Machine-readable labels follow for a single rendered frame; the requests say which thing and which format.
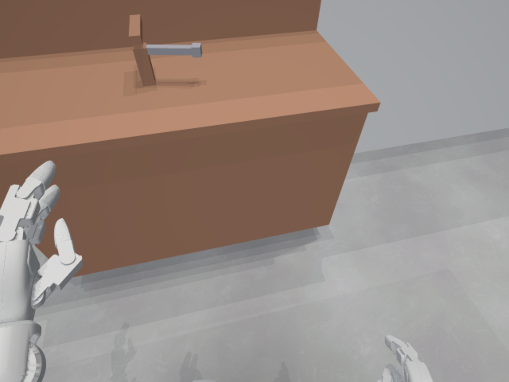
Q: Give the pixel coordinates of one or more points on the tap lever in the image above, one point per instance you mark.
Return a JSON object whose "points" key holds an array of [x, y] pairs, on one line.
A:
{"points": [[195, 50]]}

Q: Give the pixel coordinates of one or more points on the left robot forearm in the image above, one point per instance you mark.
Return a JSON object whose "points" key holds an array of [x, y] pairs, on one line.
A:
{"points": [[21, 360]]}

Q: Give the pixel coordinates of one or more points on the left robot hand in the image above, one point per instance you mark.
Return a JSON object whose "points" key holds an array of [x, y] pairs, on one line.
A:
{"points": [[23, 215]]}

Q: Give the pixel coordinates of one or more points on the right robot hand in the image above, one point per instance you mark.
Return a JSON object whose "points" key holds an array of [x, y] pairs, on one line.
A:
{"points": [[414, 370]]}

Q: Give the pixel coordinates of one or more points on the counter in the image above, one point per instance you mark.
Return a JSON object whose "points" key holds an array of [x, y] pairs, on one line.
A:
{"points": [[164, 155]]}

